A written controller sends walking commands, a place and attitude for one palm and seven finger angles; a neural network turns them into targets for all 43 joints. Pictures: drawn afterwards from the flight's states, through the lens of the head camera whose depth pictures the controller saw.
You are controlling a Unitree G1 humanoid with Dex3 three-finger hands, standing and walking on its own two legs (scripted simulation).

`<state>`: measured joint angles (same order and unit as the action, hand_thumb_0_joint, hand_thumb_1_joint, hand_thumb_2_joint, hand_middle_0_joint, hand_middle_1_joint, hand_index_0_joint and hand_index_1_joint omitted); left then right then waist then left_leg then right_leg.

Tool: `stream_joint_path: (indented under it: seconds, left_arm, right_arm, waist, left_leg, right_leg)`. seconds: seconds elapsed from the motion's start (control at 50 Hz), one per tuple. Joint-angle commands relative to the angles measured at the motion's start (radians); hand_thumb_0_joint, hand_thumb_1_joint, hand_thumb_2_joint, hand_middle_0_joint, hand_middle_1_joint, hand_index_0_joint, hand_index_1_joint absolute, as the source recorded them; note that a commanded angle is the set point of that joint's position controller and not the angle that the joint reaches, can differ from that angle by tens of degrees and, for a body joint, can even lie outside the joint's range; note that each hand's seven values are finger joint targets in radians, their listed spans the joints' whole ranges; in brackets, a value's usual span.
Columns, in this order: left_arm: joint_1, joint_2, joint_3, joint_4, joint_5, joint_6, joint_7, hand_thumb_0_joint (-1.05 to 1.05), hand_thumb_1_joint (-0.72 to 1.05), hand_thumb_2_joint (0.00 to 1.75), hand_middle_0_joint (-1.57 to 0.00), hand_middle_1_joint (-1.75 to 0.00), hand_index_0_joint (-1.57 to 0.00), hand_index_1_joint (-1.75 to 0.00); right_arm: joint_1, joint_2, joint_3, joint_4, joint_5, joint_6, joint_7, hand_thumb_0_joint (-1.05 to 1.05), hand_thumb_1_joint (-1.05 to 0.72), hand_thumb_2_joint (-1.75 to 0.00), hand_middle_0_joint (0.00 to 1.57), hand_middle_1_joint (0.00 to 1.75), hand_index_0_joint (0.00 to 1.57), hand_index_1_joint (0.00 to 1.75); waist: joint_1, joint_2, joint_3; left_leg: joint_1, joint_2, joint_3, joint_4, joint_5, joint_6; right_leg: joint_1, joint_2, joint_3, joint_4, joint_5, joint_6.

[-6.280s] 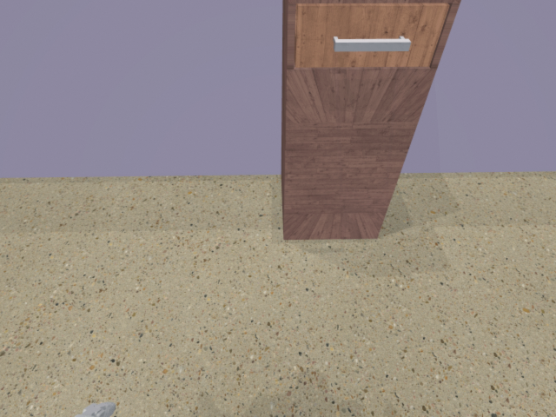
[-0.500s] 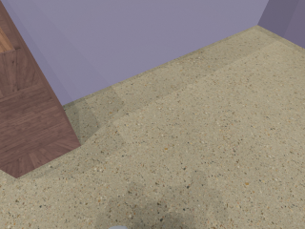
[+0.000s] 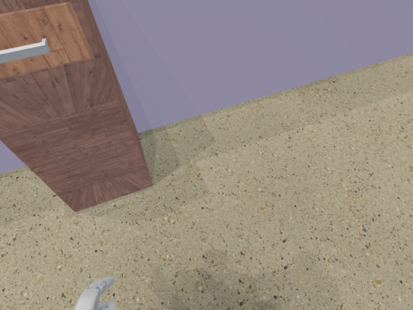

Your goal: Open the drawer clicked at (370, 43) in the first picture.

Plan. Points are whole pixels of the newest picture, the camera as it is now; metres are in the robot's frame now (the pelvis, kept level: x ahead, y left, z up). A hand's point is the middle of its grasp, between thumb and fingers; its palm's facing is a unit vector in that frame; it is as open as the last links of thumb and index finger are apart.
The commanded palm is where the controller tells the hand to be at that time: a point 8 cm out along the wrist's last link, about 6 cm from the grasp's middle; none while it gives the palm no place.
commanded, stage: turn to face it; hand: left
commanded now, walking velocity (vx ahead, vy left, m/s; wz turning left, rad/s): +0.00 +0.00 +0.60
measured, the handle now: (10, 51) +0.73 +0.56 +0.13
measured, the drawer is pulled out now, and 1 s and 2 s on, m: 0.00 0.00 0.00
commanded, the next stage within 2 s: take the last steps up to it in 0.52 s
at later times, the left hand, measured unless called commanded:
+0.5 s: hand out of the picture -0.07 +0.22 -0.18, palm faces +0.33 -0.91 -0.24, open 7.4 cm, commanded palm none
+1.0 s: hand out of the picture -0.01 +0.20 -0.15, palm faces +0.39 -0.89 -0.23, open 7.4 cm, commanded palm none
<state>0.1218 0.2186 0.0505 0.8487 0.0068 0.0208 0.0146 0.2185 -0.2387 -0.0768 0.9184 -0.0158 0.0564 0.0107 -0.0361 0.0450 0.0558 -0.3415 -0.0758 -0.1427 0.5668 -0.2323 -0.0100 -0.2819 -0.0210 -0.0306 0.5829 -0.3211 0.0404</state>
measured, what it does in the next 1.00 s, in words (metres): steps on the spot, turning left: left foot, then right foot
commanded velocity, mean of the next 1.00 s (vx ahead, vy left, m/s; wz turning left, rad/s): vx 0.12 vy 0.01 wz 0.25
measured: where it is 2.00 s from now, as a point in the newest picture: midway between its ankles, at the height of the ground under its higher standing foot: (177, 295)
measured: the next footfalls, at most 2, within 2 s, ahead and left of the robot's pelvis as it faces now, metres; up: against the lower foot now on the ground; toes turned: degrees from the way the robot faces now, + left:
left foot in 0.46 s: -0.01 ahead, +0.13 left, +0.00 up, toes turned +19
right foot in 0.92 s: +0.06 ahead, -0.07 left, +0.00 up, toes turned +14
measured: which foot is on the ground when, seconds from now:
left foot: down 0.00-0.00, up 0.02-0.44, down 0.46-0.92, up 0.94-1.00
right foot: down 0.00-0.46, up 0.48-0.90, down 0.92-1.00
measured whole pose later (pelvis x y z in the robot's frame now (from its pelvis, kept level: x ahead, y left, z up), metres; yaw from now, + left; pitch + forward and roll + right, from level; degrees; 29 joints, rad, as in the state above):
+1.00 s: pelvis +0.01 +0.01 +0.01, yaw +21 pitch -2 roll +1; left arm 0.28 0.14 0.02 1.00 0.03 -0.04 0.00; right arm 0.35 -0.21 -0.06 1.09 -0.02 0.04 0.00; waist 0.00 0.05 -0.02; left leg -0.34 -0.02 0.00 0.83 -0.42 0.02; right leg -0.18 -0.03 -0.12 0.54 -0.32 -0.03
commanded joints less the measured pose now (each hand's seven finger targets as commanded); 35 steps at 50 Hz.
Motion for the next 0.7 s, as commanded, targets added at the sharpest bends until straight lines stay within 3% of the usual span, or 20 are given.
stream_joint_path:
  seconds: [0.0, 0.02, 0.04, 0.06, 0.1, 0.22, 0.32, 0.36, 0.38, 0.4, 0.42, 0.44, 0.46, 0.48, 0.5, 0.54, 0.56, 0.6, 0.62, 0.68]
  left_arm:
    - [0.129, 0.266, 0.063, -0.060, 0.012, -0.020, 0.030, 0.00, 0.90, 0.90, -0.20, -0.30, -0.20, -0.30]
    - [0.060, 0.205, 0.056, -0.072, 0.010, -0.027, 0.033, 0.00, 0.90, 0.90, -0.20, -0.30, -0.20, -0.30]
    - [0.011, 0.186, 0.046, -0.081, 0.008, -0.026, 0.028, 0.00, 0.90, 0.90, -0.20, -0.30, -0.20, -0.30]
    - [-0.014, 0.159, 0.034, -0.083, 0.007, -0.027, 0.022, 0.00, 0.90, 0.90, -0.20, -0.30, -0.20, -0.30]
    - [0.003, 0.134, 0.029, -0.074, 0.009, -0.033, 0.021, 0.00, 0.90, 0.90, -0.20, -0.30, -0.20, -0.30]
    - [0.142, 0.164, 0.037, -0.013, 0.018, -0.032, 0.024, 0.00, 0.90, 0.90, -0.20, -0.30, -0.20, -0.30]
    - [0.202, 0.198, 0.049, 0.029, 0.026, -0.026, 0.020, 0.00, 0.90, 0.90, -0.20, -0.30, -0.20, -0.30]
    - [0.193, 0.205, 0.050, 0.044, 0.025, -0.023, 0.019, 0.00, 0.90, 0.90, -0.20, -0.30, -0.20, -0.30]
    - [0.178, 0.204, 0.050, 0.049, 0.022, -0.022, 0.018, 0.00, 0.90, 0.90, -0.20, -0.30, -0.20, -0.30]
    - [0.163, 0.191, 0.049, 0.052, 0.014, -0.018, 0.017, 0.00, 0.90, 0.90, -0.20, -0.30, -0.20, -0.30]
    - [0.172, 0.158, 0.042, 0.041, 0.003, -0.013, 0.014, 0.00, 0.90, 0.90, -0.20, -0.30, -0.20, -0.30]
    - [0.167, 0.086, 0.022, 0.010, -0.002, -0.008, 0.009, 0.00, 0.90, 0.90, -0.20, -0.30, -0.20, -0.30]
    - [0.120, 0.091, 0.013, 0.001, 0.006, 0.003, 0.017, 0.00, 0.90, 0.90, -0.20, -0.30, -0.20, -0.30]
    - [0.100, 0.095, 0.017, 0.019, 0.009, 0.012, 0.019, 0.00, 0.90, 0.90, -0.20, -0.30, -0.20, -0.30]
    - [0.093, 0.093, 0.019, 0.035, 0.008, 0.014, 0.015, 0.00, 0.90, 0.90, -0.20, -0.30, -0.20, -0.30]
    - [0.113, 0.098, 0.022, 0.064, 0.008, 0.015, 0.006, 0.00, 0.90, 0.90, -0.20, -0.30, -0.20, -0.30]
    - [0.132, 0.093, 0.020, 0.076, 0.008, 0.014, 0.003, 0.00, 0.90, 0.90, -0.20, -0.30, -0.20, -0.30]
    - [0.143, 0.088, 0.016, 0.088, 0.007, 0.012, 0.001, 0.00, 0.90, 0.90, -0.20, -0.30, -0.20, -0.30]
    - [0.147, 0.075, 0.014, 0.093, 0.007, 0.011, 0.001, 0.00, 0.90, 0.90, -0.20, -0.30, -0.20, -0.30]
    - [0.110, 0.065, 0.008, 0.083, 0.014, 0.005, -0.004, 0.00, 0.90, 0.90, -0.20, -0.30, -0.20, -0.30]
  right_arm:
    - [-0.052, -0.138, -0.047, -0.124, -0.003, -0.019, -0.004, 0.00, -0.90, -0.90, 0.20, 0.30, 0.20, 0.30]
    - [-0.031, -0.134, -0.050, -0.095, -0.010, -0.007, 0.001, 0.00, -0.90, -0.90, 0.20, 0.30, 0.20, 0.30]
    - [-0.012, -0.119, -0.049, -0.071, -0.010, 0.000, 0.007, 0.00, -0.90, -0.90, 0.20, 0.30, 0.20, 0.30]
    - [0.000, -0.114, -0.047, -0.053, -0.012, 0.004, 0.014, 0.00, -0.90, -0.90, 0.20, 0.30, 0.20, 0.30]
    - [0.022, -0.095, -0.042, -0.041, -0.008, 0.006, 0.021, 0.00, -0.90, -0.90, 0.20, 0.30, 0.20, 0.30]
    - [-0.078, -0.074, -0.024, -0.052, -0.004, 0.010, 0.017, 0.00, -0.90, -0.90, 0.20, 0.30, 0.20, 0.30]
    - [-0.121, -0.043, 0.001, -0.058, 0.006, -0.011, 0.010, 0.00, -0.90, -0.90, 0.20, 0.30, 0.20, 0.30]
    - [-0.088, -0.044, 0.005, -0.047, 0.009, -0.018, 0.005, 0.00, -0.90, -0.90, 0.20, 0.30, 0.20, 0.30]
    - [-0.055, -0.050, 0.006, -0.036, 0.008, -0.023, 0.002, 0.00, -0.90, -0.90, 0.20, 0.30, 0.20, 0.30]
    - [-0.015, -0.070, 0.002, -0.023, 0.007, -0.031, 0.003, 0.00, -0.90, -0.90, 0.20, 0.30, 0.20, 0.30]
    - [0.029, -0.135, -0.011, -0.014, 0.001, -0.043, 0.000, 0.00, -0.90, -0.90, 0.20, 0.30, 0.20, 0.30]
    - [0.070, -0.230, -0.032, -0.012, -0.003, -0.048, -0.006, 0.00, -0.90, -0.90, 0.20, 0.30, 0.20, 0.30]
    - [0.100, -0.250, -0.034, 0.004, 0.000, -0.037, -0.015, 0.00, -0.90, -0.90, 0.20, 0.30, 0.20, 0.30]
    - [0.064, -0.210, -0.023, 0.011, -0.005, -0.039, -0.022, 0.00, -0.90, -0.90, 0.20, 0.30, 0.20, 0.30]
    - [0.007, -0.184, -0.015, -0.004, -0.006, -0.042, -0.031, 0.00, -0.90, -0.90, 0.20, 0.30, 0.20, 0.30]
    - [-0.063, -0.148, 0.001, -0.017, -0.006, -0.044, -0.035, 0.00, -0.90, -0.90, 0.20, 0.30, 0.20, 0.30]
    - [-0.064, -0.142, 0.005, -0.015, -0.004, -0.047, -0.035, 0.00, -0.90, -0.90, 0.20, 0.30, 0.20, 0.30]
    - [-0.045, -0.139, 0.005, -0.007, 0.000, -0.053, -0.037, 0.00, -0.90, -0.90, 0.20, 0.30, 0.20, 0.30]
    - [-0.034, -0.139, 0.005, -0.002, -0.001, -0.056, -0.036, 0.00, -0.90, -0.90, 0.20, 0.30, 0.20, 0.30]
    - [0.032, -0.132, 0.001, 0.021, -0.006, -0.060, -0.032, 0.00, -0.90, -0.90, 0.20, 0.30, 0.20, 0.30]
  waist:
    - [0.075, -0.264, -0.115]
    - [0.039, -0.245, -0.072]
    - [0.014, -0.224, -0.033]
    - [0.000, -0.199, -0.004]
    - [-0.003, -0.206, -0.005]
    - [0.061, -0.221, -0.009]
    - [0.096, -0.261, -0.068]
    - [0.078, -0.265, -0.089]
    - [0.055, -0.253, -0.100]
    - [0.029, -0.200, -0.115]
    - [0.004, -0.028, -0.165]
    - [-0.015, 0.250, -0.167]
    - [-0.033, 0.198, -0.169]
    - [-0.021, 0.159, -0.129]
    - [-0.002, 0.184, -0.089]
    - [0.026, 0.143, -0.032]
    - [0.034, 0.120, -0.044]
    - [0.033, 0.076, -0.071]
    - [0.032, 0.085, -0.090]
    - [0.004, 0.083, -0.086]
  left_leg:
    - [-0.252, 0.032, 0.035, 0.504, -0.351, -0.029]
    - [-0.244, 0.059, 0.010, 0.583, -0.279, -0.026]
    - [-0.244, 0.066, 0.040, 0.642, -0.220, -0.035]
    - [-0.243, 0.080, 0.066, 0.680, -0.160, -0.045]
    - [-0.241, 0.089, 0.096, 0.682, -0.109, -0.057]
    - [-0.215, 0.116, 0.148, 0.490, -0.166, -0.075]
    - [-0.082, 0.097, 0.222, 0.214, -0.224, -0.054]
    - [-0.003, 0.083, 0.241, 0.101, -0.175, -0.041]
    - [0.060, 0.083, 0.245, 0.016, -0.102, -0.035]
    - [0.168, 0.095, 0.235, -0.123, 0.024, -0.025]
    - [0.331, 0.201, 0.121, -0.192, 0.230, 0.013]
    - [0.434, 0.450, -0.190, -0.206, 0.627, 0.137]
    - [0.355, 0.502, -0.166, -0.194, 0.713, 0.222]
    - [0.282, 0.455, -0.105, -0.217, 0.584, 0.222]
    - [0.245, 0.411, -0.095, -0.223, 0.531, 0.209]
    - [0.190, 0.353, -0.034, -0.230, 0.505, 0.181]
    - [0.205, 0.334, -0.016, -0.228, 0.522, 0.174]
    - [0.247, 0.318, 0.004, -0.227, 0.555, 0.169]
    - [0.263, 0.316, 0.001, -0.234, 0.507, 0.172]
    - [0.289, 0.322, -0.063, -0.283, 0.231, 0.188]
  right_leg:
    - [0.182, -0.497, 0.388, -0.326, 0.200, -0.197]
    - [0.107, -0.421, 0.308, -0.340, 0.122, -0.180]
    - [0.076, -0.360, 0.246, -0.331, 0.105, -0.157]
    - [0.058, -0.311, 0.151, -0.310, 0.144, -0.137]
    - [0.078, -0.280, 0.055, -0.287, 0.233, -0.123]
    - [0.171, -0.321, 0.021, -0.266, 0.349, -0.160]
    - [0.225, -0.337, -0.015, -0.172, 0.589, -0.172]
    - [0.214, -0.331, -0.029, -0.132, 0.617, -0.153]
    - [0.190, -0.322, -0.049, -0.101, 0.581, -0.131]
    - [0.134, -0.298, -0.083, -0.027, 0.514, -0.090]
    - [0.007, -0.238, -0.136, 0.123, 0.345, -0.033]
    - [-0.247, -0.111, -0.150, 0.312, -0.229, 0.036]
    - [-0.215, -0.104, -0.050, 0.423, -0.347, 0.025]
    - [-0.199, -0.112, -0.018, 0.471, -0.304, 0.019]
    - [-0.221, -0.118, 0.000, 0.488, -0.244, 0.022]
    - [-0.204, -0.108, 0.003, 0.504, -0.152, 0.027]
    - [-0.195, -0.098, -0.003, 0.492, -0.131, 0.031]
    - [-0.185, -0.085, -0.009, 0.451, -0.112, 0.036]
    - [-0.172, -0.081, -0.011, 0.428, -0.105, 0.040]
    - [-0.189, -0.064, -0.024, 0.367, -0.124, 0.036]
